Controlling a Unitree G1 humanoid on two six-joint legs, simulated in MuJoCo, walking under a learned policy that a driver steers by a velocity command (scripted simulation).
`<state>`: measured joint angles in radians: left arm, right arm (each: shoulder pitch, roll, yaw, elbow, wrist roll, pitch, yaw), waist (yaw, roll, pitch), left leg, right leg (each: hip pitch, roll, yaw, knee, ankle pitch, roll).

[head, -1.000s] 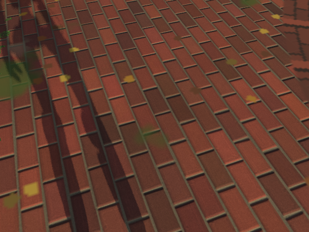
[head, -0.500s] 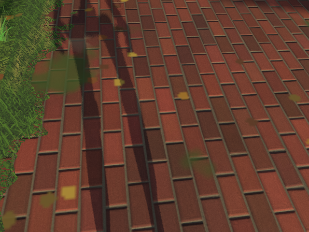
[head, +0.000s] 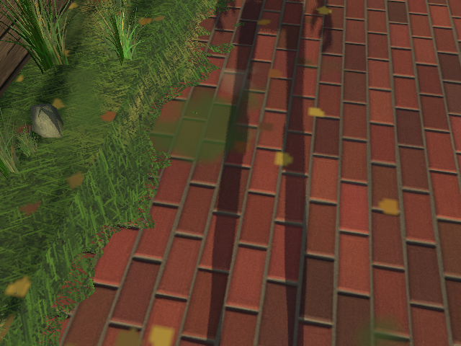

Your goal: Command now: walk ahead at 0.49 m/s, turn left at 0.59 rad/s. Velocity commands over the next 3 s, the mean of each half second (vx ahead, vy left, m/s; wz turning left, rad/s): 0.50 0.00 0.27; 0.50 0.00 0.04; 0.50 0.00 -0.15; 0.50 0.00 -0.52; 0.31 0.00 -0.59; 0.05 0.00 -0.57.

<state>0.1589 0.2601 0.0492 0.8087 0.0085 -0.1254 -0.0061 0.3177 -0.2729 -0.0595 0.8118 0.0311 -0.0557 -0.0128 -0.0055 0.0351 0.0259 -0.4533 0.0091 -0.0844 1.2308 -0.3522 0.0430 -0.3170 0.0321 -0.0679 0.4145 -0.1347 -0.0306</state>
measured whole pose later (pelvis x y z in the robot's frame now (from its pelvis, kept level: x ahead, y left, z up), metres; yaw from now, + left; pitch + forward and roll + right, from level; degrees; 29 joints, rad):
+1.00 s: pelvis +0.55 +0.05 -0.01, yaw +6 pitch +2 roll +0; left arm 0.12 0.26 0.05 0.81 -0.01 -0.10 -0.04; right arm 0.35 -0.27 -0.05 0.89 0.03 -0.08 0.00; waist -0.02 0.01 0.03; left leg -0.27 0.00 -0.05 1.11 -0.46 0.04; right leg -0.44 0.02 -0.06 0.55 -0.15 -0.06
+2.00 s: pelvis +1.07 +0.06 -0.02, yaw -18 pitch +2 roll +2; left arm 0.07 0.26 0.07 0.69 -0.02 -0.02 -0.05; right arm 0.30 -0.29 -0.09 0.92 0.02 -0.05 -0.02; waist -0.05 -0.01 0.04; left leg 0.04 0.11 0.29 0.53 -0.45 -0.06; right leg -0.51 -0.02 -0.07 0.62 -0.13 -0.11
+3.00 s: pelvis +1.29 -0.05 +0.00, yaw -53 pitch +1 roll +2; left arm 0.23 0.29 0.07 0.62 0.02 0.04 0.01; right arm 0.10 -0.32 -0.09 0.77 0.00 0.02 -0.02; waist 0.00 0.04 0.05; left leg -0.52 0.05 0.04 0.97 -0.46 -0.05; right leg -0.31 0.00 0.02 0.56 -0.28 -0.03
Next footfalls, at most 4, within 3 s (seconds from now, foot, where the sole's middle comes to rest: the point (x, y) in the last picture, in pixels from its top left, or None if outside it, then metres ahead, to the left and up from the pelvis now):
0.36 left None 0.34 0.18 -0.77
0.90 right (248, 275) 0.68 -0.02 -0.77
1.46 left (171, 201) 0.96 0.24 -0.77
1.98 right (256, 152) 1.18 -0.07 -0.77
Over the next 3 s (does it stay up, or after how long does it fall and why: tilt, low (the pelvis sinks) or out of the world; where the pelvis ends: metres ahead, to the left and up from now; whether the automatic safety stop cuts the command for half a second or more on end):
stays up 1.29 -0.05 0.00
